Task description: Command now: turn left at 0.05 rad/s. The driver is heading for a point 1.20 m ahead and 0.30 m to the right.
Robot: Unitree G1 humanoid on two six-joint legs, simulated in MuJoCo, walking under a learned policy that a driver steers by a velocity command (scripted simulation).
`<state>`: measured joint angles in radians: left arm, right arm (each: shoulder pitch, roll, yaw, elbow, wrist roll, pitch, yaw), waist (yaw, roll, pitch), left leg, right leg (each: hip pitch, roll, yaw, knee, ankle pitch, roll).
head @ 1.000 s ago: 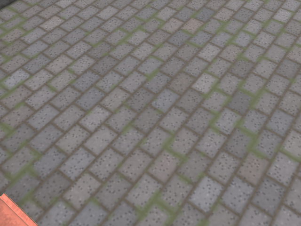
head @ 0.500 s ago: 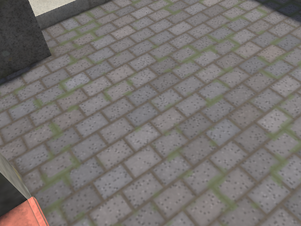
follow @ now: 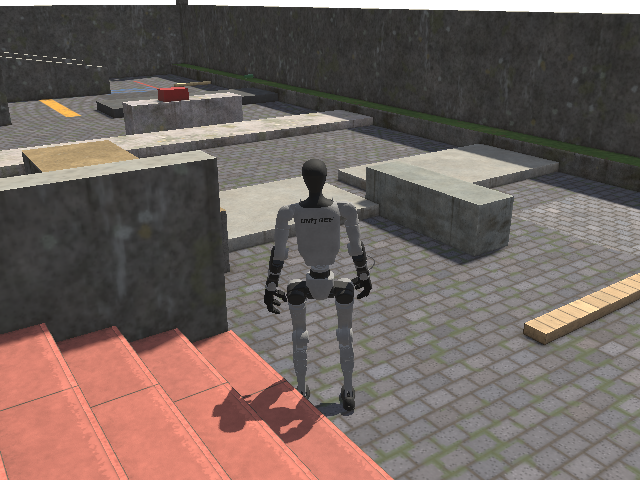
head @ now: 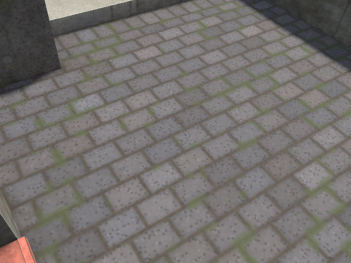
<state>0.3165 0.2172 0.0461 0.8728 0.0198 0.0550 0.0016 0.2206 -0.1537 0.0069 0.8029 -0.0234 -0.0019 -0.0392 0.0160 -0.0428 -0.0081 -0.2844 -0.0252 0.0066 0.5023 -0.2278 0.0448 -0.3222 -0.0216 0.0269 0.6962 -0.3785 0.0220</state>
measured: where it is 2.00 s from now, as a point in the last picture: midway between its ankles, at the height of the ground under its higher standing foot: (189, 169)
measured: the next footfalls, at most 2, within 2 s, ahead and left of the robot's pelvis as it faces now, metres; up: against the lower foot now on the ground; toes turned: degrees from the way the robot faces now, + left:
right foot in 0.06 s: +0.03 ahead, -0.14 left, +0.00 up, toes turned +1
right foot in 0.62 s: +0.28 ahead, -0.17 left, +0.00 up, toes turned -3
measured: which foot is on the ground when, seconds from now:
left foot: down 0.00-0.62, up 0.64-1.00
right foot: up 0.00-0.04, down 0.06-0.28, up 0.30-0.60, down 0.62-1.00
